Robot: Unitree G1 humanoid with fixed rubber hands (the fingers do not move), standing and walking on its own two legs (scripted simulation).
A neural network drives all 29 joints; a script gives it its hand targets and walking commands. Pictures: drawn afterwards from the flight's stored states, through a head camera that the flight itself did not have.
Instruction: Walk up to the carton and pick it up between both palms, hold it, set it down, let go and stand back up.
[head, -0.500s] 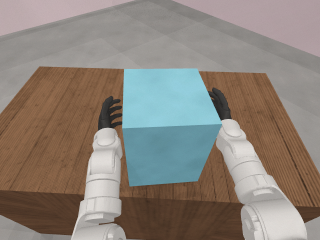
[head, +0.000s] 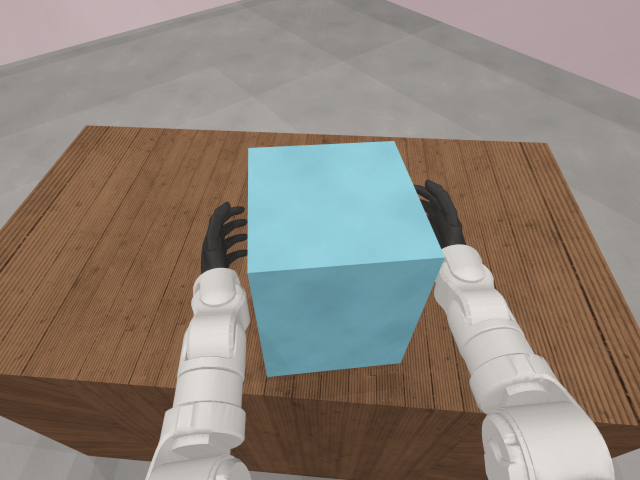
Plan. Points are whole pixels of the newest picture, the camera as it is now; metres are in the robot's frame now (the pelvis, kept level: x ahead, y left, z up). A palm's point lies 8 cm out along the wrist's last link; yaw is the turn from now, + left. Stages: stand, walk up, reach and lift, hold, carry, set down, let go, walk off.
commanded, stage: set down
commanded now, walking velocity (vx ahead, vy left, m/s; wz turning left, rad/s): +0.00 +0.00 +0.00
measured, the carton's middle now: (328, 262) +0.42 +0.04 +0.03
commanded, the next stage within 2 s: none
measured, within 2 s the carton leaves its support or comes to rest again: rests again in 0.18 s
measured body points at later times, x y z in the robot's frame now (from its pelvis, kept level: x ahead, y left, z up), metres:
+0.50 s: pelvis +0.00 +0.00 +0.00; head +0.04 +0.00 +0.45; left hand +0.37 +0.18 +0.06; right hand +0.43 -0.11 +0.07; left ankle -0.04 +0.16 -0.75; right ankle +0.03 -0.09 -0.75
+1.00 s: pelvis +0.00 +0.00 +0.00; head +0.05 +0.00 +0.45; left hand +0.37 +0.18 +0.05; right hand +0.43 -0.10 +0.07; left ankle -0.04 +0.16 -0.75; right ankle +0.03 -0.09 -0.75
